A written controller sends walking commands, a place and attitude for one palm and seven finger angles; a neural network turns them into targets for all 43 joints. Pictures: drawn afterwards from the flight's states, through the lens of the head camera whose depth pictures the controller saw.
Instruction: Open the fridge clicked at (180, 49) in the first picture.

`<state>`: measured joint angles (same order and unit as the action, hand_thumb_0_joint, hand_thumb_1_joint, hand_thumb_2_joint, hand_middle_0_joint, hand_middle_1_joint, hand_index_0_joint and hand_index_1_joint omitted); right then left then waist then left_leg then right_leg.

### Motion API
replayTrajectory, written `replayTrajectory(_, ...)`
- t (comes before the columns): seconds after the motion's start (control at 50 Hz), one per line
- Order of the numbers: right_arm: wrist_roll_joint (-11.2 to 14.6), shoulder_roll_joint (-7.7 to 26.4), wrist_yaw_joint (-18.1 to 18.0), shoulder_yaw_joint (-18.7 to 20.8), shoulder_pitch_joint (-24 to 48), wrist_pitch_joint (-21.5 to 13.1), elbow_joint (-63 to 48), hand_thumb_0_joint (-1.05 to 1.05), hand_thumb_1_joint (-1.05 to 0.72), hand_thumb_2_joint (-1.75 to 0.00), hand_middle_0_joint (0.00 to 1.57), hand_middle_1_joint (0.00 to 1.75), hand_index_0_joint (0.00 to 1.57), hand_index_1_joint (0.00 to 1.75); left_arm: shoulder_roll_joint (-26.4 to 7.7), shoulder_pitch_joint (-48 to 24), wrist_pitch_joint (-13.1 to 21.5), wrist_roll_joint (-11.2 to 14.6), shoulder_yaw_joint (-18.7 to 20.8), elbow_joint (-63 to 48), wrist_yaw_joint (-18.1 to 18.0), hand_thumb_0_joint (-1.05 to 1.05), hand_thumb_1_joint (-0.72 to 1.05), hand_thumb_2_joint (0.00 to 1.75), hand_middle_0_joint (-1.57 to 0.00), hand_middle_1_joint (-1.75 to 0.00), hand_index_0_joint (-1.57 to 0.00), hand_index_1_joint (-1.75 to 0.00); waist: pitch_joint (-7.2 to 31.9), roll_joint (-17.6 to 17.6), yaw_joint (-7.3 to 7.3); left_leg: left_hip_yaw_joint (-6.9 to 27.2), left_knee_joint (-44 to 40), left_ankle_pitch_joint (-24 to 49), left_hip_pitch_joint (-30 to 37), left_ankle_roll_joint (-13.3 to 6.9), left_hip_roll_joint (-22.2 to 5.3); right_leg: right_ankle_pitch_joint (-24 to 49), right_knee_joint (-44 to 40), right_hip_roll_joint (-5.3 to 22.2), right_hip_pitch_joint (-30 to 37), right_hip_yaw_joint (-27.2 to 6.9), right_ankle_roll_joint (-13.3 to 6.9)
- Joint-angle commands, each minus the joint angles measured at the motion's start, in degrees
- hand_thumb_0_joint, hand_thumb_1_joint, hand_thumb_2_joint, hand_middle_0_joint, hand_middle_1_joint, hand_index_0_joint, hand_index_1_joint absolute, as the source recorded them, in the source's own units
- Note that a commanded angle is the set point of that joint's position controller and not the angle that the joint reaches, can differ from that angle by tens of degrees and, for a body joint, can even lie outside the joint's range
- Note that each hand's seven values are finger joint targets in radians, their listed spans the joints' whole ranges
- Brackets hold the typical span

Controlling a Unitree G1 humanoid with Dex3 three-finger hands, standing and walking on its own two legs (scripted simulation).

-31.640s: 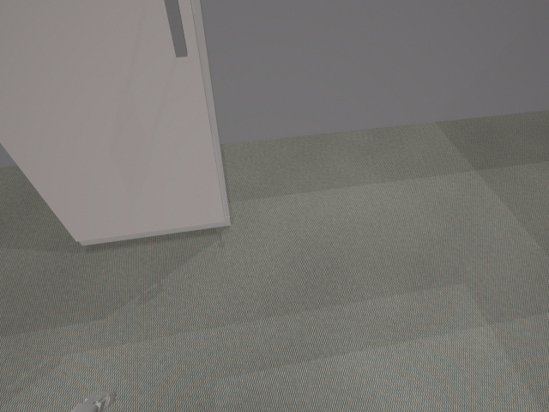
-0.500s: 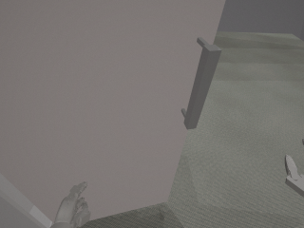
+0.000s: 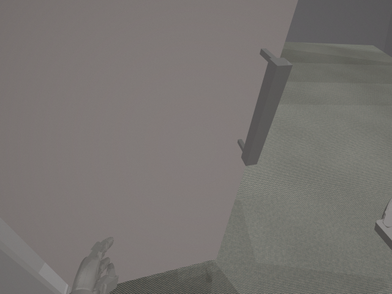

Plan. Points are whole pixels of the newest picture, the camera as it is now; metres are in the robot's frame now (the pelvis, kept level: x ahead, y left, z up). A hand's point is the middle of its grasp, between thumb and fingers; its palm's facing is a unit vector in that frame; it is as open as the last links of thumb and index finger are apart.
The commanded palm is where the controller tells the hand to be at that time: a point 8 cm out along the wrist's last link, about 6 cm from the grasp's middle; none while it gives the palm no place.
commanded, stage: step back with the hand held close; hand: right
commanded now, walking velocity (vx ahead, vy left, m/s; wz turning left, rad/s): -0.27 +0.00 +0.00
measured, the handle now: (256, 112) +0.41 -0.12 +0.20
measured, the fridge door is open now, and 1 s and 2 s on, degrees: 80 80 80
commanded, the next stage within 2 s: stop stepping back and stand still in 1.52 s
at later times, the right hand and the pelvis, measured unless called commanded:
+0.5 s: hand out of the picture +0.16 -0.29 +0.16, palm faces +0.40 +0.79 -0.47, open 7.4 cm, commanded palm +0.09 -0.32 +0.17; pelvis -0.05 -0.03 -0.01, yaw +1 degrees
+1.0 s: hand out of the picture +0.08 -0.30 +0.16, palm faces +0.47 +0.77 -0.43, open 7.4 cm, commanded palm +0.01 -0.34 +0.17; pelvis -0.12 -0.03 -0.02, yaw -2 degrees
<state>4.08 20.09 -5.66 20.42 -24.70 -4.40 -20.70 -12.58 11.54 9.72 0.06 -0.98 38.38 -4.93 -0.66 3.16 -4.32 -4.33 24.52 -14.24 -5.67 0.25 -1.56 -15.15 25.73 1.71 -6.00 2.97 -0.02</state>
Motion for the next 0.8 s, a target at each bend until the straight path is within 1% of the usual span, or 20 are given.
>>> replayTrajectory(0.0,-0.5,17.9,-1.5,12.0,19.7,-6.8,-19.0,0.0,-0.9,-0.9,0.2,0.3,0.2,0.3,-7.2,-7.9,2.5,0.5,1.5,-12.3,-0.3,0.0,0.9,0.9,-0.2,-0.3,-0.2,-0.3,-1.9,-1.3,1.7,8.5,-8.5,9.6,-6.4,-0.4,-2.9,4.5,-2.0,0.7,-4.8,-1.5,-2.7)
replayTrajectory(0.02,-0.6,13.8,-1.3,9.3,12.3,-7.2,-12.0,0.0,-0.9,-0.9,0.2,0.3,0.2,0.3,-6.1,-7.2,1.5,-0.1,1.4,-9.9,-0.4,0.0,0.9,0.9,-0.2,-0.3,-0.2,-0.3,-1.3,-5.6,2.54,9.0,-9.0,9.9,-7.3,-0.8,-4.5,4.0,-0.2,0.3,-4.5,-2.1,-2.7)
replayTrajectory(0.04,-0.9,13.8,-1.2,9.6,10.2,-7.6,-12.0,0.0,-0.9,-0.9,0.2,0.3,0.2,0.3,-6.4,-7.0,0.8,-0.1,1.8,-10.5,-0.3,0.0,0.9,0.9,-0.2,-0.3,-0.2,-0.3,0.1,-7.6,2.09,9.1,-8.5,13.9,-6.7,-1.0,-5.4,5.9,1.1,0.2,-4.3,-2.2,-2.5)
replayTrajectory(0.06,-1.0,11.0,-1.0,7.5,5.6,-7.5,-10.0,0.0,-0.9,-0.9,0.2,0.3,0.2,0.3,-6.3,-6.9,0.0,-0.4,1.9,-10.3,-0.1,0.0,0.9,0.9,-0.2,-0.3,-0.2,-0.3,2.3,-7.4,2.52,8.6,-7.1,16.6,-6.4,-1.1,-6.0,8.0,1.7,0.4,-3.5,-1.9,-2.4)
replayTrajectory(0.08,-1.2,9.9,-0.9,6.6,2.8,-7.5,-10.1,0.0,-0.9,-0.9,0.2,0.3,0.2,0.3,-6.6,-6.7,-0.7,-0.4,2.2,-11.3,0.0,0.0,0.9,0.9,-0.2,-0.3,-0.2,-0.3,4.4,-5.6,2.45,7.9,-5.4,19.3,-5.4,-0.9,-6.0,10.5,1.5,0.7,-3.3,-1.6,-2.3)
replayTrajectory(0.14,-1.2,11.4,-1.4,8.3,-1.7,-8.1,-13.8,0.0,-0.9,-0.9,0.2,0.3,0.2,0.3,-7.0,-6.8,-2.5,-0.4,2.9,-13.2,-0.2,0.0,0.9,0.9,-0.2,-0.3,-0.2,-0.3,9.7,-2.1,2.19,5.9,-0.8,25.7,-1.9,-0.1,-5.1,20.1,0.6,2.1,-2.8,-1.9,-2.3)
replayTrajectory(0.16,-1.1,11.5,-1.6,8.6,-2.8,-8.1,-14.4,0.0,-0.9,-0.9,0.2,0.3,0.2,0.3,-6.8,-6.7,-3.2,-0.2,2.9,-13.9,-0.2,0.0,0.9,0.9,-0.2,-0.3,-0.2,-0.3,10.8,-2.5,2.4,5.6,0.3,26.1,-1.5,0.1,-4.6,22.0,0.5,2.5,-2.9,-2.2,-2.2)
replayTrajectory(0.24,-1.1,15.0,-2.4,11.9,-3.7,-8.8,-19.0,0.0,-0.9,-0.9,0.2,0.3,0.2,0.3,-6.8,-7.0,-4.5,-0.1,3.3,-15.5,-0.7,0.0,0.9,0.9,-0.2,-0.3,-0.2,-0.3,11.5,-2.2,2.38,5.6,2.4,25.7,-0.7,0.2,-3.6,22.5,-0.1,3.3,-5.8,-3.6,-2.4)
replayTrajectory(0.26,-1.0,14.1,-2.4,11.4,-4.5,-8.9,-18.8,0.0,-0.9,-0.9,0.2,0.3,0.2,0.3,-6.5,-6.8,-4.7,0.0,3.2,-15.9,-0.7,0.0,0.9,0.9,-0.2,-0.3,-0.2,-0.3,11.3,-1.6,2.59,5.8,2.9,25.3,-0.9,0.2,-3.3,22.0,-0.3,3.4,-6.5,-3.6,-2.4)
replayTrajectory(0.36,-1.2,14.2,-2.8,12.1,-4.8,-9.8,-20.6,0.0,-0.9,-0.9,0.2,0.3,0.2,0.3,-7.1,-6.2,-4.1,0.0,3.4,-16.7,-0.9,0.0,0.9,0.9,-0.2,-0.3,-0.2,-0.3,9.7,3.1,2.38,5.0,7.4,18.5,1.5,0.8,-0.9,13.9,-4.0,5.5,-14.5,-6.2,-3.8)
replayTrajectory(0.42,-1.7,12.6,-2.6,11.3,-3.8,-10.3,-19.6,0.0,-0.9,-0.9,0.2,0.3,0.2,0.3,-7.7,-5.6,-3.3,0.1,3.5,-16.8,-0.6,0.0,0.9,0.9,-0.2,-0.3,-0.2,-0.3,7.2,4.5,2.67,5.3,10.8,13.8,4.4,0.9,-0.1,0.4,-6.4,6.6,-23.7,-7.3,-5.1)
replayTrajectory(0.48,-2.1,11.6,-2.6,10.7,-1.9,-10.7,-18.6,0.0,-0.9,-0.9,0.2,0.3,0.2,0.3,-7.9,-4.8,-2.4,0.3,3.6,-16.6,-0.5,0.0,0.9,0.9,-0.2,-0.3,-0.2,-0.3,4.5,2.2,3.21,6.7,10.6,8.7,4.3,0.6,-0.3,-13.7,-6.6,6.1,-30.3,-8.0,-5.6)
replayTrajectory(0.52,-2.5,11.9,-2.7,10.7,-0.5,-11.4,-18.7,0.0,-0.9,-0.9,0.2,0.3,0.2,0.3,-7.9,-4.2,-1.8,0.3,3.7,-16.4,-0.4,0.0,0.9,0.9,-0.2,-0.3,-0.2,-0.3,3.2,-0.8,3.5,9.0,7.1,2.2,0.5,0.1,-1.4,-19.5,-4.3,4.7,-31.0,-7.6,-5.4)
replayTrajectory(0.56,-2.7,12.3,-2.8,10.5,1.2,-12.0,-19.6,0.0,-0.9,-0.9,0.2,0.3,0.2,0.3,-7.8,-3.7,-1.3,-0.1,3.6,-15.8,-0.4,0.0,0.9,0.9,-0.2,-0.3,-0.2,-0.3,2.2,-3.7,3.88,11.2,2.2,-4.9,-5.1,-0.7,-2.9,-20.1,-1.4,3.0,-28.0,-7.3,-4.7)
replayTrajectory(0.6,-2.6,12.3,-3.1,10.2,1.5,-12.5,-20.1,0.0,-0.9,-0.9,0.2,0.3,0.2,0.3,-7.5,-3.3,-0.7,-0.3,3.5,-15.2,-0.2,0.0,0.9,0.9,-0.2,-0.3,-0.2,-0.3,2.5,-4.0,4.08,11.7,-0.8,-9.7,-10.2,-1.4,-3.8,-18.1,0.7,2.1,-23.6,-7.1,-4.1)
replayTrajectory(0.66,-2.8,12.9,-3.5,11.0,1.6,-13.4,-20.9,0.0,-0.9,-0.9,0.2,0.3,0.2,0.3,-7.7,-3.6,0.0,-0.6,3.3,-14.7,-0.5,0.0,0.9,0.9,-0.2,-0.3,-0.2,-0.3,3.7,1.0,3.98,8.8,3.0,-6.7,-7.4,-0.5,-1.7,-17.8,-3.9,3.9,-24.9,-9.6,-4.5)
replayTrajectory(0.72,-3.7,12.7,-3.3,12.4,0.6,-14.4,-20.4,0.0,-0.9,-0.9,0.2,0.3,0.2,0.3,-8.4,-4.0,0.9,-0.1,3.8,-15.3,-0.4,0.0,0.9,0.9,-0.2,-0.3,-0.2,-0.3,4.6,7.8,3.36,5.9,14.6,-1.0,3.8,0.9,3.0,-27.3,-11.2,8.7,-36.0,-14.5,-6.9)
replayTrajectory(0.74,-3.8,13.8,-3.2,13.7,-0.1,-14.7,-20.2,0.0,-0.9,-0.9,0.2,0.3,0.2,0.3,-8.4,-4.2,1.2,-0.1,4.0,-15.5,-0.4,0.0,0.9,0.9,-0.2,-0.3,-0.2,-0.3,5.7,8.2,3.12,5.3,17.3,3.3,6.1,1.1,3.9,-25.9,-11.9,9.6,-36.7,-15.8,-7.5)
replayTrajectory(0.76,-3.7,13.6,-2.9,13.9,-1.3,-14.9,-20.2,0.0,-0.9,-0.9,0.2,0.3,0.2,0.3,-7.9,-4.0,1.4,-0.1,4.0,-15.5,-0.3,0.0,0.9,0.9,-0.2,-0.3,-0.2,-0.3,6.4,7.5,3.09,5.9,17.7,6.3,6.4,1.0,3.8,-23.0,-10.2,9.6,-36.1,-15.2,-7.6)
replayTrajectory(0.78,-3.6,13.6,-2.6,14.0,-1.6,-15.0,-19.5,0.0,-0.9,-0.9,0.2,0.3,0.2,0.3,-8.0,-4.3,1.4,-0.2,4.0,-15.5,-0.1,0.0,0.9,0.9,-0.2,-0.3,-0.2,-0.3,4.9,5.7,3.11,7.3,17.3,6.1,6.7,1.0,3.8,-23.5,-8.7,9.2,-38.4,-14.6,-7.7)
